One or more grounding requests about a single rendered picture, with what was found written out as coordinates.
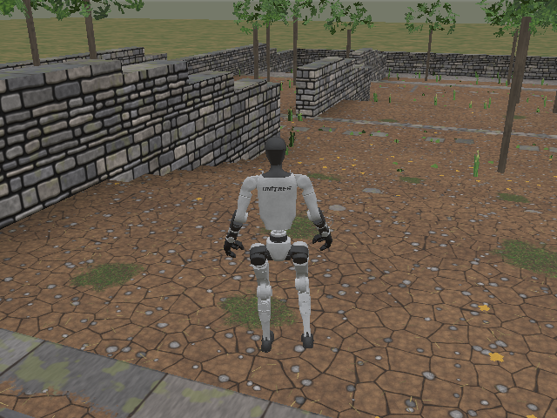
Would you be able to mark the robot head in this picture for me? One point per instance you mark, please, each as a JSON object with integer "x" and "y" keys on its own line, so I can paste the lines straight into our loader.
{"x": 275, "y": 148}

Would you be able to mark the robot left foot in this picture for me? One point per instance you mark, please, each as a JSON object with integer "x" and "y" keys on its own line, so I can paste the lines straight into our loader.
{"x": 267, "y": 344}

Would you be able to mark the robot right upper arm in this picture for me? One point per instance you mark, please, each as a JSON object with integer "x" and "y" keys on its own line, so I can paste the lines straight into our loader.
{"x": 309, "y": 195}

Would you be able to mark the robot right forearm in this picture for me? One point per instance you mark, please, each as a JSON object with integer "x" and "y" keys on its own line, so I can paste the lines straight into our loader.
{"x": 321, "y": 225}

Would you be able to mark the robot left forearm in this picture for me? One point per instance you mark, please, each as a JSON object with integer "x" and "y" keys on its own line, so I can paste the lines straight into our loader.
{"x": 233, "y": 229}

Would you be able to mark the robot left hand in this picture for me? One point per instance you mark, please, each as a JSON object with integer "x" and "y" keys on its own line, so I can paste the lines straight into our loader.
{"x": 228, "y": 246}

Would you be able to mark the robot right hand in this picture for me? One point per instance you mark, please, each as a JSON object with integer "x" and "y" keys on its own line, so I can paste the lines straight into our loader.
{"x": 319, "y": 238}

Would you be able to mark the robot left upper arm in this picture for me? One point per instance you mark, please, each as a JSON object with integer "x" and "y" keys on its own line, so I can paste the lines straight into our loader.
{"x": 244, "y": 198}

